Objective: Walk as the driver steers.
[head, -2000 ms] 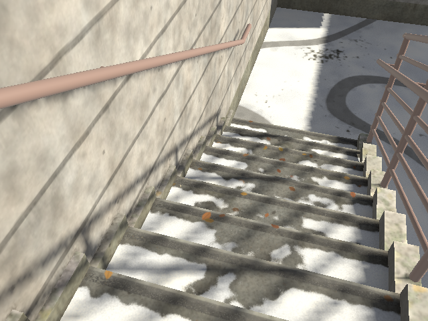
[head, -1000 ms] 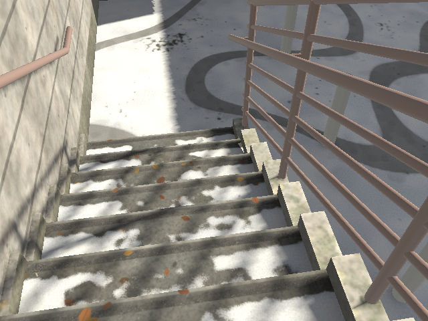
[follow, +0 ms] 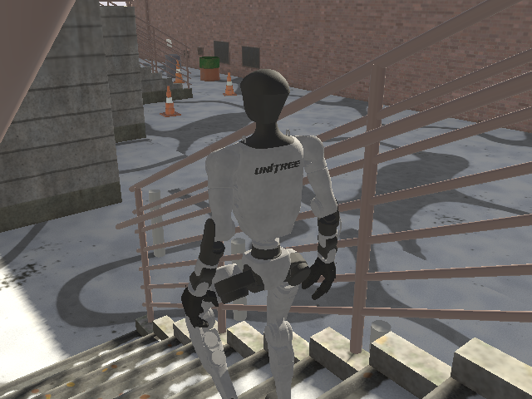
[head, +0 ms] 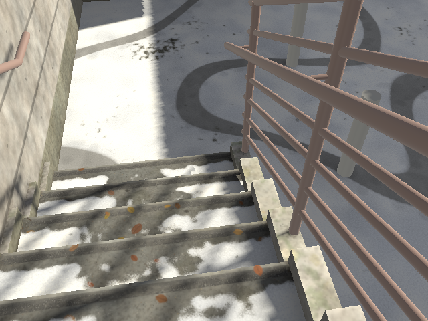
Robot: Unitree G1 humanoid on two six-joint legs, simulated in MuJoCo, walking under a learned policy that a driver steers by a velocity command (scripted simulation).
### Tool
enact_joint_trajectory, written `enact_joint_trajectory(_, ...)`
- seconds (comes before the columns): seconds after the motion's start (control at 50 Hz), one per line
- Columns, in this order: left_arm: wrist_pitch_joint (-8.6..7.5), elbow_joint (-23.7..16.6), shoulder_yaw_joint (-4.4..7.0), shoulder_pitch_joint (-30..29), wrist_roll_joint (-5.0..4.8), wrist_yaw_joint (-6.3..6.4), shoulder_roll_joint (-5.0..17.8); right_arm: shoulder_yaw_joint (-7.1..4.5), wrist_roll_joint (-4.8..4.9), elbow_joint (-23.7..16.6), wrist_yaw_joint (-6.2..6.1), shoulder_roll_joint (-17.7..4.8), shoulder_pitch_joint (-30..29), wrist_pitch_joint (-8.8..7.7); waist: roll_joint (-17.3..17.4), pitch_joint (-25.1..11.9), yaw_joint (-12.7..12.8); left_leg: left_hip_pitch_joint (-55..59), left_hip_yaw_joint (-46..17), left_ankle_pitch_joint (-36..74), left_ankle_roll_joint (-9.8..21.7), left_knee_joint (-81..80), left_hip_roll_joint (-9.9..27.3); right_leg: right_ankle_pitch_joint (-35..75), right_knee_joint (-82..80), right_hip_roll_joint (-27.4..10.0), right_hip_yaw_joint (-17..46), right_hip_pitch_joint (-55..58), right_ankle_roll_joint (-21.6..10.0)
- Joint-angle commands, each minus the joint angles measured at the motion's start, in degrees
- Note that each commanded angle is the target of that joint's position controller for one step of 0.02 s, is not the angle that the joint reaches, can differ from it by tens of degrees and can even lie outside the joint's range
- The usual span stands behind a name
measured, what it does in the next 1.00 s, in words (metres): goes down: left foot 0.16 m lower, then right foot 0.16 m lower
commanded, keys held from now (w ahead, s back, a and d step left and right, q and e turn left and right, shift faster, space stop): w+q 0.44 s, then w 0.12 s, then w+e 0.44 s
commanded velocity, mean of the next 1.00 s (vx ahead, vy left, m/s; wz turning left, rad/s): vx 0.50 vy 0.00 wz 0.23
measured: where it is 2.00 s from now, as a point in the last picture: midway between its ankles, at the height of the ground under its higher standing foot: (180, 233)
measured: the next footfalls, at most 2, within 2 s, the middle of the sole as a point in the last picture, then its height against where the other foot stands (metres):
left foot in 0.44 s outside the picture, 0.16 m lower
right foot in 0.92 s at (207, 303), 0.16 m lower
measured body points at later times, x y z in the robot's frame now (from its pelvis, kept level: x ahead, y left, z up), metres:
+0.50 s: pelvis +0.30 +0.08 -0.16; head +0.31 +0.10 +0.29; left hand +0.06 +0.18 -0.29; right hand +0.50 -0.09 -0.29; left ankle +0.33 +0.19 -0.90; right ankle +0.09 -0.10 -0.63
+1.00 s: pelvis +0.63 +0.07 -0.33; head +0.64 +0.06 +0.12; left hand +0.64 +0.32 -0.47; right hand +0.60 -0.15 -0.49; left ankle +0.43 +0.19 -0.78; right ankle +0.69 +0.01 -1.06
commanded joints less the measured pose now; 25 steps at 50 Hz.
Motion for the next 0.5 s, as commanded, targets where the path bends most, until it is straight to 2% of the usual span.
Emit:
enact_joint_trajectory(0.02,-3.05,-5.35,-1.68,-3.11,-1.13,1.29,-1.62,-0.16,-0.96,-1.93,1.69,2.66,2.21,-0.72,-5.34,5.07,-0.94,9.32,-2.24,15.57,2.42,-25.98,3.28,22.72,-17.98,-14.86,5.92,-11.81,-11.71)
enact_joint_trajectory(0.04,-3.02,-2.85,-1.03,-0.52,1.00,1.42,0.49,-0.36,-0.13,-3.66,1.80,2.03,-0.92,-0.78,-6.55,3.78,-0.59,10.77,-0.94,15.41,0.96,-24.54,3.35,29.32,-15.52,-15.26,4.80,-10.43,-12.06)
enact_joint_trajectory(0.06,-2.99,-1.77,-0.43,2.52,1.88,1.60,1.02,-0.38,0.53,-4.05,1.92,1.34,0.58,-0.94,-4.96,2.26,-0.14,7.11,-1.98,15.99,0.22,-27.16,3.63,32.62,-12.84,-16.93,5.03,-5.12,-12.61)
enact_joint_trajectory(0.08,-2.85,0.80,-0.81,5.82,3.59,2.25,0.23,-0.32,0.52,-3.73,2.55,1.98,1.11,-1.08,-4.09,2.34,-0.47,7.25,-2.62,19.16,0.04,-24.07,3.67,29.83,-8.40,-16.67,4.17,-4.70,-11.42)
enact_joint_trajectory(0.1,-2.92,0.68,-0.22,7.65,3.55,2.29,1.51,-0.68,1.58,-4.65,2.35,0.26,-0.31,-1.06,-4.26,3.54,0.58,2.12,-3.27,18.28,-0.74,-25.08,3.44,30.69,-7.02,-17.93,4.48,-1.71,-9.91)
enact_joint_trajectory(0.12,-3.26,3.79,-1.49,11.12,2.18,4.12,-2.73,-0.18,0.41,-6.73,1.55,0.08,-7.10,-0.41,-2.12,4.12,3.53,-9.66,-8.25,29.47,-1.88,-38.99,7.62,21.89,-4.21,-19.15,6.88,11.12,-9.02)
enact_joint_trajectory(0.14,-3.14,5.92,-2.04,17.41,0.89,4.80,-3.56,-0.11,0.76,-7.67,1.05,0.41,-11.35,0.08,-3.21,4.89,6.19,-14.18,-6.92,32.53,-2.94,-43.12,7.02,20.43,-2.76,-19.67,8.87,17.48,-9.17)
enact_joint_trajectory(0.16,-2.66,8.70,-2.43,23.30,1.20,5.04,-4.41,0.08,1.20,-8.62,0.91,0.37,-14.27,0.51,-3.27,5.64,7.97,-17.92,-5.36,32.57,-3.75,-44.44,6.54,20.36,-1.63,-21.15,10.94,20.87,-9.65)
enact_joint_trajectory(0.18,-2.25,10.54,-2.58,27.23,1.91,5.34,-4.82,0.46,1.57,-10.02,1.16,0.82,-17.14,0.66,-3.18,6.84,8.94,-20.10,-4.46,31.59,-3.74,-45.08,6.41,22.08,-0.68,-21.56,11.73,21.69,-9.69)
enact_joint_trajectory(0.2,-2.27,8.98,-3.52,23.14,1.90,5.45,-5.60,1.00,1.94,-9.95,1.74,0.16,-19.84,0.28,0.71,7.14,9.35,-12.77,-3.71,42.39,-3.13,-55.26,6.77,13.02,2.32,-15.87,4.77,16.58,-7.21)
enact_joint_trajectory(0.22,-2.32,9.03,-3.81,22.92,3.24,5.00,-5.12,1.31,1.69,-10.27,2.06,0.03,-21.99,-0.21,-1.15,7.23,9.58,-0.12,1.66,47.12,-2.10,-54.31,3.71,9.77,1.51,-14.19,2.72,5.05,-6.01)
enact_joint_trajectory(0.24,-2.28,7.25,-4.35,18.70,3.71,4.16,-4.95,1.14,1.13,-11.10,2.59,-1.16,-22.00,0.36,-2.77,8.01,7.84,10.87,3.93,48.00,-0.96,-51.23,1.57,3.06,0.00,-13.11,1.83,-5.18,-6.08)
enact_joint_trajectory(0.26,-2.34,7.03,-4.07,16.74,3.23,3.72,-3.48,0.47,0.46,-11.25,2.98,-3.15,-21.31,0.59,-1.89,9.13,7.18,14.01,4.16,44.95,-0.43,-50.72,0.65,0.11,1.56,-12.91,1.46,-7.84,-5.36)
enact_joint_trajectory(0.28,-2.31,7.68,-3.46,18.14,1.86,3.49,-1.29,-0.12,0.37,-10.54,3.03,-4.59,-21.16,0.87,-1.77,11.00,7.42,11.47,3.21,38.90,-0.67,-53.32,1.30,1.40,3.64,-13.99,1.79,-4.56,-4.89)
enact_joint_trajectory(0.3,-2.21,9.00,-3.05,18.91,1.13,4.15,-0.32,0.05,0.23,-11.23,3.35,-4.99,-21.46,1.25,-1.49,13.04,8.09,7.10,0.97,35.22,-1.32,-57.43,2.71,5.07,4.52,-16.44,4.53,1.68,-4.83)
enact_joint_trajectory(0.32,-1.63,10.86,-2.41,21.56,0.37,5.32,0.18,0.60,0.01,-11.37,3.33,-3.79,-22.83,1.60,-1.96,14.46,9.78,1.76,0.21,32.00,-1.63,-64.11,3.75,7.14,6.38,-18.37,6.31,9.98,-4.26)
enact_joint_trajectory(0.34,-0.49,12.62,-1.49,25.67,0.45,6.42,0.98,1.12,-0.52,-11.35,2.57,-2.98,-25.03,1.20,-1.13,15.94,12.42,-3.45,-0.36,29.62,-1.47,-71.37,4.98,8.78,9.25,-20.01,7.07,17.69,-3.06)
enact_joint_trajectory(0.36,0.37,13.54,-0.98,27.83,1.07,6.95,0.74,1.24,0.04,-10.20,1.38,-2.85,-26.19,1.21,-0.89,16.12,14.02,-2.26,2.28,30.11,-1.92,-75.84,3.46,14.04,11.34,-19.65,6.88,20.05,-3.29)
enact_joint_trajectory(0.38,0.85,14.16,-0.60,28.60,2.17,6.64,1.69,1.38,-0.24,-9.98,1.29,-1.83,-25.27,0.83,-3.11,11.73,13.02,7.70,1.90,27.25,-1.42,-72.96,2.90,21.73,13.70,-19.18,5.19,17.53,-2.89)
enact_joint_trajectory(0.4,1.09,13.10,-0.32,25.65,3.65,5.26,2.08,0.24,0.39,-7.74,1.04,-3.80,-20.54,0.25,-3.18,7.77,10.08,19.87,5.25,28.39,-0.71,-66.94,0.12,23.41,19.24,-17.94,2.05,11.06,-3.07)
enact_joint_trajectory(0.42,1.40,12.24,-0.20,21.82,5.82,2.94,3.25,-1.86,0.65,-3.82,0.67,-6.76,-9.62,-0.50,-2.36,4.62,4.22,39.03,7.13,33.31,1.13,-63.03,-1.61,20.62,29.48,-16.41,-0.95,-1.51,-1.73)
enact_joint_trajectory(0.44,1.29,11.50,-0.12,19.10,5.11,1.22,2.50,-5.37,0.73,1.69,-0.11,-14.85,6.50,-1.61,3.52,-0.15,-3.06,60.41,8.00,43.35,2.92,-65.45,-2.12,9.68,45.84,-10.17,-3.45,-14.56,1.55)
enact_joint_trajectory(0.46,1.17,11.46,-1.41,22.76,3.88,-1.79,-3.54,-7.34,0.32,6.12,-0.21,-20.26,22.00,-0.88,14.65,-17.06,-5.68,89.89,-2.29,66.66,12.71,-50.23,7.55,-28.99,76.48,-3.69,-2.07,-29.42,4.74)
enact_joint_trajectory(0.48,-0.05,5.67,-1.24,12.30,0.73,-3.97,-1.05,-7.36,0.75,8.86,-0.58,-19.76,29.54,-0.69,8.49,-22.61,-9.74,96.37,-12.96,65.31,15.84,-52.27,13.40,-32.05,84.30,-3.17,4.78,-40.28,4.89)
enact_joint_trajectory(0.5,-1.98,1.61,-0.49,1.08,-1.15,-3.90,1.16,-7.05,0.75,8.83,-1.43,-17.09,27.45,-0.71,3.15,-11.69,-11.49,86.55,-15.61,48.92,15.07,-56.28,14.86,-31.87,82.45,-5.19,7.35,-49.49,3.72)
